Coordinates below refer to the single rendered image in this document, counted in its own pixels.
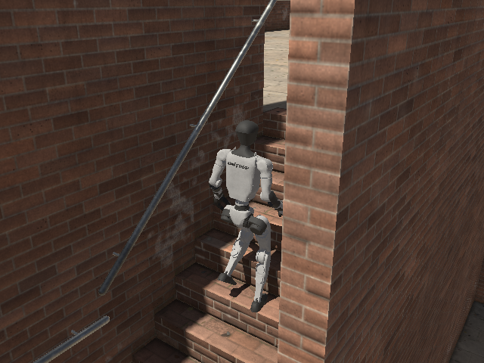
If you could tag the robot left upper arm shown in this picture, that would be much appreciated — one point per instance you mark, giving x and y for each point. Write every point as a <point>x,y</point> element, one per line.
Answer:
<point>218,168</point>

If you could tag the robot right upper arm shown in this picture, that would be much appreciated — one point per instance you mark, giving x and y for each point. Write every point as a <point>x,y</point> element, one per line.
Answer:
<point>265,166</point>

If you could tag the left robot forearm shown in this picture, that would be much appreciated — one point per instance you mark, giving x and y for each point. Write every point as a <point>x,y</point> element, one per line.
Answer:
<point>216,191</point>

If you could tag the right robot shin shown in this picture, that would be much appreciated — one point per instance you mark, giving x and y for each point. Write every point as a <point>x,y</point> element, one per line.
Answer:
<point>261,276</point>

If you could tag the left robot hand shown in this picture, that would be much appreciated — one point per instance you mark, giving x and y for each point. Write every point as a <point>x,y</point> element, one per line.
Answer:
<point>224,200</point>

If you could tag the robot left foot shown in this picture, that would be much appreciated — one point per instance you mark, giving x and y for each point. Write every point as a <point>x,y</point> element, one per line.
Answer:
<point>223,277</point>

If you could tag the right robot forearm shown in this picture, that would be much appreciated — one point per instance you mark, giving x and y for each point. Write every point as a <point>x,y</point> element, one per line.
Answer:
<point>275,203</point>

